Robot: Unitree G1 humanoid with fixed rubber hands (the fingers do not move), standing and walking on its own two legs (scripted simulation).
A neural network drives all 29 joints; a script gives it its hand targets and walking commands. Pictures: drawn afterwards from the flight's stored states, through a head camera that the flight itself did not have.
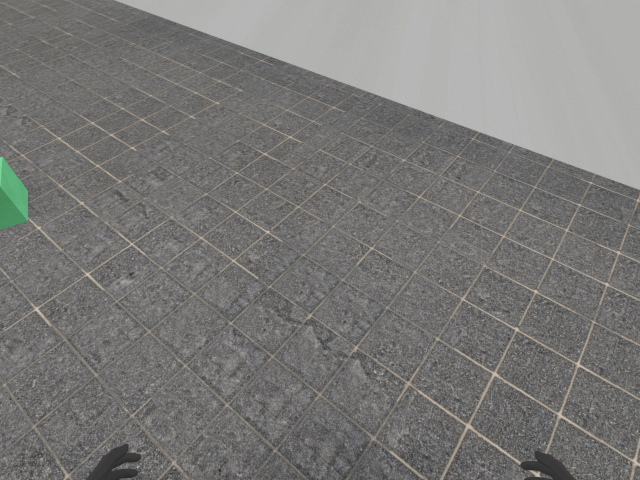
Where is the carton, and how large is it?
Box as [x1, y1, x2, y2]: [0, 157, 27, 228]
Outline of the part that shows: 0,157 0,228 27,220 27,190 4,159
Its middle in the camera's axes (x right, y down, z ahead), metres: -1.47 -0.17 +1.67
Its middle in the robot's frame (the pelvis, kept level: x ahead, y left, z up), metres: +1.34 +1.47 -0.65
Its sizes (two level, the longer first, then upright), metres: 0.295 0.227 0.199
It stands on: the floor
